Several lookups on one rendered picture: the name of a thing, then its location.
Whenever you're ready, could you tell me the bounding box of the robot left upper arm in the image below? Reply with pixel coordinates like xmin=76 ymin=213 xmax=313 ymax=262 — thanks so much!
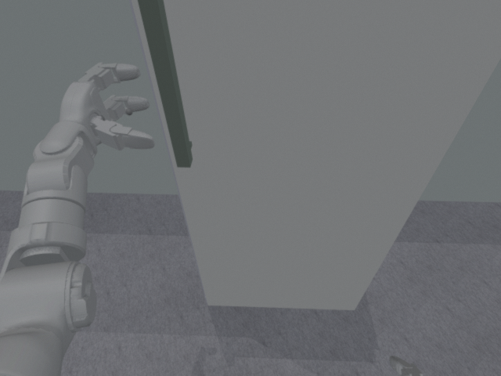
xmin=0 ymin=261 xmax=97 ymax=376

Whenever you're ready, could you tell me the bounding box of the robot right hand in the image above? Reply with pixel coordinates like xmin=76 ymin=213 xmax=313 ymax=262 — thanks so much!
xmin=390 ymin=356 xmax=423 ymax=376

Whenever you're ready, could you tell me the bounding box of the robot left forearm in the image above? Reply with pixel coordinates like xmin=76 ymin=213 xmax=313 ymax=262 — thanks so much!
xmin=0 ymin=121 xmax=97 ymax=282

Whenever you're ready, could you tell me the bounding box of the fridge door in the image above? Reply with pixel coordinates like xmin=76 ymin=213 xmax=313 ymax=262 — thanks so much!
xmin=132 ymin=0 xmax=501 ymax=310

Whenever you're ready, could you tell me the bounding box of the robot left hand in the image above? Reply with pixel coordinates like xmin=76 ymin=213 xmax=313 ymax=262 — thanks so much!
xmin=59 ymin=63 xmax=155 ymax=150

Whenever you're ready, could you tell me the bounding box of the handle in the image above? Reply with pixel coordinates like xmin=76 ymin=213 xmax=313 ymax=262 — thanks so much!
xmin=138 ymin=0 xmax=193 ymax=168

